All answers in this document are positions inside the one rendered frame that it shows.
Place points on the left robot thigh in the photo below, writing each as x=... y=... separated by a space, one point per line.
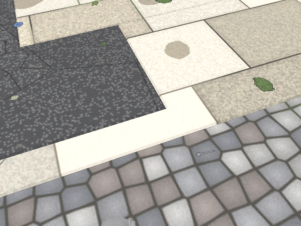
x=118 y=221

